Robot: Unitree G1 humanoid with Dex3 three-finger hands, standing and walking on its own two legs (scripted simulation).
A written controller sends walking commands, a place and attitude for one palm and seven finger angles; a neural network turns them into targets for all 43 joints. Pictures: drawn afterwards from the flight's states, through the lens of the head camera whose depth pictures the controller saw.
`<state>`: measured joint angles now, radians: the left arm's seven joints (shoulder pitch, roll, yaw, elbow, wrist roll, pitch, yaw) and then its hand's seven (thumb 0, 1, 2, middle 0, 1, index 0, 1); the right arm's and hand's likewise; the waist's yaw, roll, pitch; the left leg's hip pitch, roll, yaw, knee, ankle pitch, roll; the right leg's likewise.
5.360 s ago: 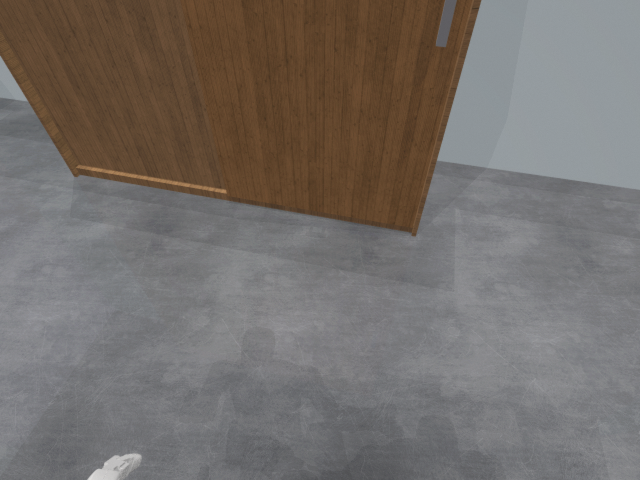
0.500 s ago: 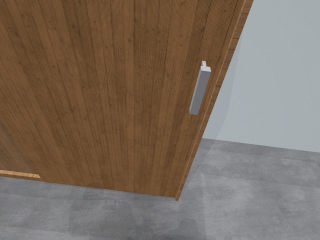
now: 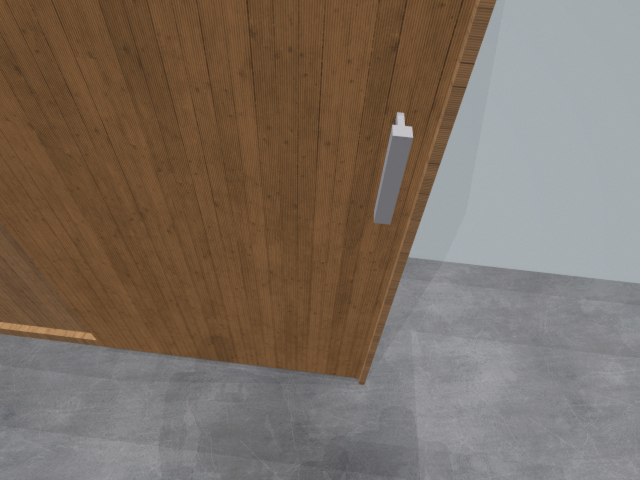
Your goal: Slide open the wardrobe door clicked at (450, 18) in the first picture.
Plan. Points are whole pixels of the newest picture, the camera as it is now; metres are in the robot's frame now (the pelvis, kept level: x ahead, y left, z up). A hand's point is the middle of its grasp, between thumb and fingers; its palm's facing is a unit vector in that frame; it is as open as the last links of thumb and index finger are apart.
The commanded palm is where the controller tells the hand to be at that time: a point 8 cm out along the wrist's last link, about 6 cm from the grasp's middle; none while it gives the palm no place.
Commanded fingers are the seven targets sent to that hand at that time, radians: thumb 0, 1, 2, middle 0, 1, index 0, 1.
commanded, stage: come to a stop and stand still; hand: right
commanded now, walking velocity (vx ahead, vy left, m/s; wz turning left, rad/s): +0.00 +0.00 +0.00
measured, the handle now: (390, 169) +0.52 -0.06 +0.12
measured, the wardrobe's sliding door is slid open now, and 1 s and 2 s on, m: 0.00 0.00 0.00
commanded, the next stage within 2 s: look again from close up in 0.92 s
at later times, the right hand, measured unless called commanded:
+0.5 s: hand out of the picture +0.06 -0.16 -0.17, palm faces +0.02 +0.98 -0.21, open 7.3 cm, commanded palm none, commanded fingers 0.00 -0.90 -0.90 0.20 0.30 0.20 0.30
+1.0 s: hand out of the picture +0.06 -0.14 -0.17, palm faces +0.02 +0.98 -0.21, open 7.3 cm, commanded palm none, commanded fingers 0.00 -0.90 -0.90 0.20 0.30 0.20 0.30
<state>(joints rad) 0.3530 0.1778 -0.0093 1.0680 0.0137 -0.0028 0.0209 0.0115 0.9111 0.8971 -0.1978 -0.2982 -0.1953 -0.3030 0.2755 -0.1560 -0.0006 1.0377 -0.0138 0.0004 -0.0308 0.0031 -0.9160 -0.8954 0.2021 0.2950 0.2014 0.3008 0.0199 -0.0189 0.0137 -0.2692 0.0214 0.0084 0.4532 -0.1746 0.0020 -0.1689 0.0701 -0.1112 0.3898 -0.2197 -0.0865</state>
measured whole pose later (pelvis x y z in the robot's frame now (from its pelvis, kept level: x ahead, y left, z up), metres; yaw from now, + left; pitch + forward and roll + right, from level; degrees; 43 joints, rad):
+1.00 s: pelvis +0.04 +0.03 +0.00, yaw +0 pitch -1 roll +0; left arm 0.28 0.17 -0.02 1.15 0.01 -0.03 0.04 0.01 0.91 0.90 -0.20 -0.30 -0.20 -0.30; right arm 0.26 -0.17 0.01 1.09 0.00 -0.02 -0.04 0.00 -0.91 -0.90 0.20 0.30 0.20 0.30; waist 0.01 0.00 0.03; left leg -0.17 -0.03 0.04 0.41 -0.22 0.05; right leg -0.08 0.02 -0.08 0.37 -0.27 -0.03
